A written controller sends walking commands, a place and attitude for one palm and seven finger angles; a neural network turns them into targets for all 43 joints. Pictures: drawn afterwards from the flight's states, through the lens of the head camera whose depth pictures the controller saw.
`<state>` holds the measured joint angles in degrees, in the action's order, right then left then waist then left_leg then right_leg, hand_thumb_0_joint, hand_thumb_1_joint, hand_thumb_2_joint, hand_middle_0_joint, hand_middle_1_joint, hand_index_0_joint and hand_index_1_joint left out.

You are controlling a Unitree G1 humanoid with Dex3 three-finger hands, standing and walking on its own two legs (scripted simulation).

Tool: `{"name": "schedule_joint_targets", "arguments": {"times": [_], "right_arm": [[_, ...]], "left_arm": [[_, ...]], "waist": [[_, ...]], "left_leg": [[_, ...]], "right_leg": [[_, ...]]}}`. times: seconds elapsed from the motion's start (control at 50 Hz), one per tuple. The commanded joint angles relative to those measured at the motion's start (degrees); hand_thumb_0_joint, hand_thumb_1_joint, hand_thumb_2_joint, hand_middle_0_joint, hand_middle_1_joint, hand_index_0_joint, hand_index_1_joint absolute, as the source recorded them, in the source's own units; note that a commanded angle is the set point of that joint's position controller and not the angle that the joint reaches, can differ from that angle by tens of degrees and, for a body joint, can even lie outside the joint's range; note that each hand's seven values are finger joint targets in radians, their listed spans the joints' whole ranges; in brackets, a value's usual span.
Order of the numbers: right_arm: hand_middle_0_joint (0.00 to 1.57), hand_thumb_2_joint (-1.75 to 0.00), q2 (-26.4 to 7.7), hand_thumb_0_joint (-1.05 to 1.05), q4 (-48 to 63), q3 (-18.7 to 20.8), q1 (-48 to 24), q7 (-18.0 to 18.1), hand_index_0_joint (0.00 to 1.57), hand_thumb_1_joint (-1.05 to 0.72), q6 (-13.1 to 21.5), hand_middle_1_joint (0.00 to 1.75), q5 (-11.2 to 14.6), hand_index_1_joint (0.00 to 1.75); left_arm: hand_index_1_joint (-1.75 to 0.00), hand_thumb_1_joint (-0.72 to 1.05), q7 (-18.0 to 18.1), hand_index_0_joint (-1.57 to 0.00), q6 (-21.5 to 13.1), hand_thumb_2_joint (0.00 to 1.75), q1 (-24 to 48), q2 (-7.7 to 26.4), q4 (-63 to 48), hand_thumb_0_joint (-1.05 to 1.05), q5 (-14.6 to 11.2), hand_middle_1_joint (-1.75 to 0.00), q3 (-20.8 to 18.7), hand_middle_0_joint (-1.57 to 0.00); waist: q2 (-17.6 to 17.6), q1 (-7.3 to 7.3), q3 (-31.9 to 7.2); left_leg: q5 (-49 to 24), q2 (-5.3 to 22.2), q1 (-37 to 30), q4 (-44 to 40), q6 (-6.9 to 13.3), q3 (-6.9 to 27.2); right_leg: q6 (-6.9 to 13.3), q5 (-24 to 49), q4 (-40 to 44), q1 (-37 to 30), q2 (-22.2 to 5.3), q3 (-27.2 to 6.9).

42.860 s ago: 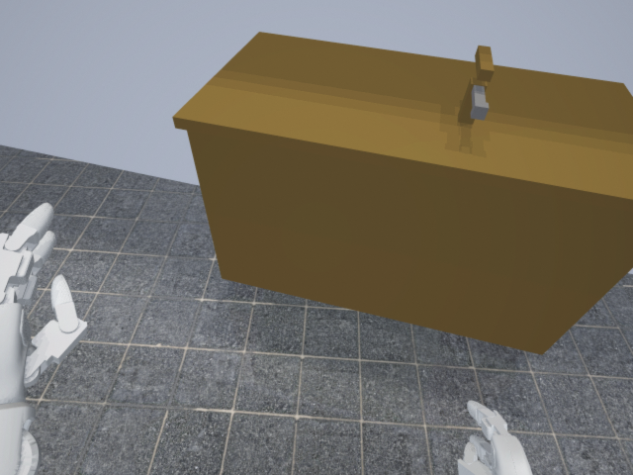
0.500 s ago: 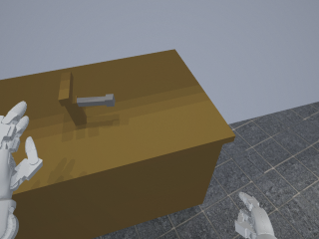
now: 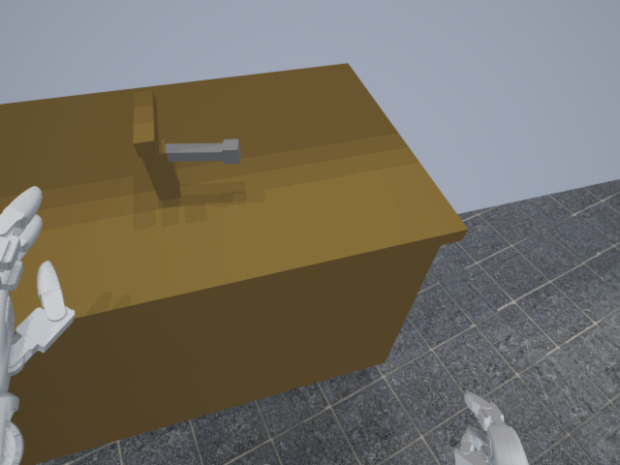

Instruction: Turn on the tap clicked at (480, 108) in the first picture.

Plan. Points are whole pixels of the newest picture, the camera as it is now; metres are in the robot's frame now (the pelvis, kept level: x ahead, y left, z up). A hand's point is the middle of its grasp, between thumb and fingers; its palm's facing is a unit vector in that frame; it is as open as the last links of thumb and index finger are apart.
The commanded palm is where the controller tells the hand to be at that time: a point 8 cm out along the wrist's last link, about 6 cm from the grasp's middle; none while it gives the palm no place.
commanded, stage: step back with the hand held close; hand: left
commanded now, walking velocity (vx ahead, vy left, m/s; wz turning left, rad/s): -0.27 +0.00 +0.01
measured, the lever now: (231, 151) +0.54 +0.16 +0.09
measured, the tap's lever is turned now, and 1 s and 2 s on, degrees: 77 77 77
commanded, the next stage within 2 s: stop stepping back and stand still in 0.68 s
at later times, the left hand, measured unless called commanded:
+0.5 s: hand (6, 394) +0.15 +0.25 +0.17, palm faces +0.37 -0.84 -0.39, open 7.5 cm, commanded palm +0.09 +0.28 +0.18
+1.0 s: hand out of the picture +0.00 +0.22 +0.16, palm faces +0.36 -0.86 -0.36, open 7.4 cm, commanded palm -0.06 +0.26 +0.18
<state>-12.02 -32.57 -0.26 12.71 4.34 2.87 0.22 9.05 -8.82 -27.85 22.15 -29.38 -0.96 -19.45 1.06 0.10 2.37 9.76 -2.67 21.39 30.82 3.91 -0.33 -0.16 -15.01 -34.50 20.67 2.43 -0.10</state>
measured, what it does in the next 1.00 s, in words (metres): walks backwards: right foot, then right foot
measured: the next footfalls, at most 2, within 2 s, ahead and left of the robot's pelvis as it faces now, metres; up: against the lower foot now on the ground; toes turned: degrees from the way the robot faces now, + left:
right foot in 0.10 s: +0.02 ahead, -0.13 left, +0.00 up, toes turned +3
right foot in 0.74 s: -0.14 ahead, -0.15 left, +0.00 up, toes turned -2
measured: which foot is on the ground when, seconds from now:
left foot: down 0.00-0.74, up 0.76-1.00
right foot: up 0.00-0.08, down 0.10-0.38, up 0.40-0.72, down 0.74-1.00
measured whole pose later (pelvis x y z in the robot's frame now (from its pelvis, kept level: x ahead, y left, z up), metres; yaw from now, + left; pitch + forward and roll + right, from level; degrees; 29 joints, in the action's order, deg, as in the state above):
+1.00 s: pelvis -0.22 -0.02 +0.00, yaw +0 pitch +1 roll +0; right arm -12.7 -33.9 0.7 13.8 3.6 4.8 1.4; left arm 8.2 -8.6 -28.2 22.0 -29.8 -2.8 -20.2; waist -3.2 -2.4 -1.0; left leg 22.3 1.3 16.4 42.5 0.9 0.2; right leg -0.6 -14.1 -33.6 20.1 -1.4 1.1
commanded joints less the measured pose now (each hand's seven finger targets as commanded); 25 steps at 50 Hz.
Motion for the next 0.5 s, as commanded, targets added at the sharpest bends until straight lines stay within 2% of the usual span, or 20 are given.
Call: {"name": "schedule_joint_targets", "arguments": {"times": [0.0,0.02,0.04,0.08,0.1,0.12,0.14,0.18,0.22,0.26,0.3,0.32,0.34,0.36,0.38,0.4,0.42,0.44,0.46,0.48], "right_arm": [[0.2,-0.9,-7.3,0.0,8.3,2.9,-6.0,0.2,0.2,-0.9,4.1,0.3,-0.7,0.3],[0.2,-0.9,-7.4,0.0,8.2,2.8,-6.0,0.2,0.2,-0.9,4.1,0.3,-0.8,0.3],[0.2,-0.9,-7.0,0.0,7.5,2.4,-5.8,0.1,0.2,-0.9,4.1,0.3,-0.8,0.3],[0.2,-0.9,-7.4,0.0,6.7,2.3,-6.6,-0.1,0.2,-0.9,4.0,0.3,-0.8,0.3],[0.2,-0.9,-7.2,0.0,6.4,2.3,-6.5,-0.2,0.2,-0.9,3.8,0.3,-0.5,0.3],[0.2,-0.9,-6.8,0.0,6.1,2.8,-6.6,-0.1,0.2,-0.9,3.6,0.3,0.0,0.3],[0.2,-0.9,-6.8,0.0,6.6,3.4,-6.4,-0.2,0.2,-0.9,3.4,0.3,0.5,0.3],[0.2,-0.9,-6.5,0.0,7.2,3.8,-6.5,-0.5,0.2,-0.9,2.9,0.3,0.9,0.3],[0.2,-0.9,-5.9,0.0,7.2,3.8,-6.4,-0.3,0.2,-0.9,2.1,0.3,0.9,0.3],[0.2,-0.9,-5.1,0.0,7.8,3.7,-7.1,-0.3,0.2,-0.9,1.5,0.3,1.2,0.3],[0.2,-0.9,-4.5,0.0,8.3,3.2,-8.2,-0.2,0.2,-0.9,1.4,0.3,1.0,0.3],[0.2,-0.9,-5.2,0.0,8.3,3.0,-8.6,0.1,0.2,-0.9,1.4,0.3,0.8,0.3],[0.2,-0.9,-5.9,0.0,8.3,3.1,-8.2,0.4,0.2,-0.9,1.5,0.3,0.7,0.3],[0.2,-0.9,-6.8,0.0,8.8,3.4,-8.3,0.4,0.2,-0.9,1.7,0.3,0.6,0.3],[0.2,-0.9,-5.9,0.0,8.7,2.9,-7.6,0.2,0.2,-0.9,2.6,0.3,0.0,0.3],[0.2,-0.9,-6.2,0.0,7.7,3.6,-6.5,-0.2,0.2,-0.9,3.9,0.3,-1.1,0.3],[0.2,-0.9,-6.1,0.0,7.1,3.6,-6.1,-0.3,0.2,-0.9,5.0,0.3,-1.3,0.3],[0.2,-0.9,-6.2,0.0,5.8,3.9,-4.2,-0.5,0.2,-0.9,5.7,0.3,-1.1,0.3],[0.2,-0.9,-6.5,0.0,5.0,4.3,-3.5,-0.9,0.2,-0.9,6.3,0.3,-0.5,0.3],[0.2,-0.9,-6.9,0.0,5.0,4.3,-4.0,-1.1,0.2,-0.9,6.7,0.3,-0.2,0.3]], "left_arm": [[-0.3,0.9,0.7,-0.2,-3.4,0.9,1.2,8.5,-11.3,0.0,-0.2,-0.3,-6.9,-0.2],[-0.3,0.9,0.6,-0.2,-3.5,0.9,0.6,8.7,-11.3,0.0,-0.4,-0.3,-7.2,-0.2],[-0.3,0.9,0.2,-0.2,-3.7,0.9,1.0,7.2,-11.7,0.0,-0.5,-0.3,-5.7,-0.2],[-0.3,0.9,-0.2,-0.2,-4.2,0.9,2.2,7.7,-12.2,0.0,-0.7,-0.3,-5.5,-0.2],[-0.3,0.9,-0.3,-0.2,-4.6,0.9,3.7,7.7,-13.0,0.0,-0.9,-0.3,-5.2,-0.2],[-0.3,0.9,-0.3,-0.2,-4.5,0.9,4.4,7.9,-14.9,0.0,-1.0,-0.3,-4.6,-0.2],[-0.3,0.9,-0.4,-0.2,-4.4,0.9,2.9,8.2,-14.5,0.0,-1.6,-0.3,-5.1,-0.2],[-0.3,0.9,-0.3,-0.2,-4.6,0.9,0.7,8.3,-14.7,0.0,-2.3,-0.3,-5.2,-0.2],[-0.3,0.9,0.1,-0.2,-4.9,0.9,0.0,11.1,-16.3,0.0,-2.8,-0.3,-7.6,-0.2],[-0.3,0.9,0.0,-0.2,-5.1,0.9,-0.4,10.4,-15.3,0.0,-3.1,-0.3,-7.3,-0.2],[-0.3,0.9,-0.1,-0.2,-4.9,0.9,-0.7,10.8,-14.3,0.0,-3.1,-0.3,-8.0,-0.2],[-0.3,0.9,-0.2,-0.2,-4.9,0.9,0.3,11.4,-15.3,0.0,-2.9,-0.3,-8.5,-0.2],[-0.3,0.9,0.0,-0.2,-5.2,0.9,-0.1,11.9,-15.0,0.0,-2.8,-0.3,-9.4,-0.2],[-0.3,0.9,0.1,-0.2,-5.4,0.9,-0.4,11.7,-15.4,0.0,-2.6,-0.3,-9.3,-0.2],[-0.3,0.9,0.0,-0.2,-5.9,0.9,0.3,12.2,-17.8,0.0,-2.8,-0.3,-9.0,-0.2],[-0.3,0.9,-0.1,-0.2,-6.2,0.9,1.9,11.7,-18.9,0.0,-2.3,-0.3,-8.2,-0.2],[-0.3,0.9,0.2,-0.2,-6.3,0.9,3.6,10.7,-19.7,0.0,-2.6,-0.3,-7.3,-0.2],[-0.3,0.9,0.5,-0.2,-5.5,0.9,3.7,9.0,-17.4,0.0,-2.5,-0.3,-6.3,-0.2],[-0.3,0.9,0.4,-0.2,-4.6,0.9,4.4,7.2,-16.1,0.0,-2.2,-0.3,-4.4,-0.2],[-0.3,0.9,0.4,-0.2,-3.9,0.9,5.0,6.6,-15.8,0.0,-2.0,-0.3,-3.7,-0.2]], "waist": [[4.5,0.97,-7.2],[4.8,0.82,-7.5],[4.6,0.8,-7.8],[4.7,0.97,-9.0],[4.2,0.95,-11.2],[0.9,0.77,-15.3],[-0.4,0.8,-17.1],[-1.8,0.44,-16.3],[-5.2,-0.21,-15.1],[-7.3,-0.59,-10.5],[-5.6,-0.65,-7.3],[-3.1,-0.73,-7.3],[0.2,-0.44,-8.4],[5.5,0.29,-11.0],[13.0,0.12,-14.4],[14.3,0.36,-15.7],[13.4,0.19,-15.8],[8.9,-0.07,-14.4],[5.8,-0.17,-14.1],[6.4,-0.02,-13.5]], "left_leg": [[14.6,16.5,3.6,-17.8,3.3,18.9],[10.1,15.8,1.2,-16.4,2.9,17.9],[5.3,15.0,-1.1,-14.5,2.3,16.7],[-2.6,13.5,-3.9,-10.4,0.9,13.7],[-9.2,12.2,-6.9,-7.3,0.0,11.4],[-16.5,11.2,-10.6,-3.5,-1.0,9.4],[-17.5,10.7,-12.5,-0.4,-1.5,7.6],[-9.3,8.4,-11.6,4.5,-2.7,5.7],[-0.9,5.6,-9.4,10.0,-4.1,4.0],[6.0,4.2,-6.0,15.2,-4.8,3.6],[7.9,4.7,-3.0,11.7,-4.4,4.3],[1.7,6.0,-3.2,4.3,-4.0,4.8],[-8.8,8.9,-4.1,-3.0,-2.7,7.1],[-20.0,14.0,-7.7,-5.9,-0.4,12.5],[-25.9,18.4,-11.4,-11.4,1.1,18.7],[-18.4,21.2,-10.9,-15.3,0.7,22.0],[-17.5,22.3,-13.1,-14.5,2.1,22.5],[-20.8,21.8,-15.2,-12.8,3.6,19.6],[-21.1,20.3,-16.8,-12.1,3.3,16.1],[-16.7,18.9,-15.6,-13.1,2.6,13.9]], "right_leg": [[0.0,-4.5,-2.6,-8.0,-1.4,-3.7],[0.2,-3.3,0.8,-7.1,-1.6,-3.8],[0.3,-1.5,4.7,-6.9,-1.7,-3.7],[0.7,6.6,10.2,-7.5,-3.0,-4.7],[1.3,13.9,10.9,-7.2,-4.5,-5.7],[1.7,20.2,10.2,-7.9,-5.8,-6.7],[2.4,22.1,10.0,-6.8,-7.7,-7.7],[4.7,22.0,11.6,-3.1,-11.3,-10.3],[7.0,24.1,13.5,-1.0,-15.8,-13.0],[8.5,22.9,14.6,2.4,-18.5,-13.6],[7.7,25.1,12.9,1.7,-17.7,-12.2],[6.2,26.3,9.7,-0.1,-15.7,-9.8],[3.5,24.3,5.5,-1.4,-11.3,-7.2],[0.5,16.6,1.2,0.1,-5.7,-3.7],[-0.4,-4.6,-7.1,2.6,-2.0,-2.9],[-0.2,-15.1,-17.5,3.1,0.1,-5.1],[0.0,-16.9,-21.8,6.7,-0.3,-7.5],[-0.2,-14.5,-22.6,9.0,-0.8,-7.8],[-0.6,-11.9,-22.6,9.7,-0.8,-6.7],[-0.9,-10.3,-22.0,9.1,-0.9,-5.3]]}}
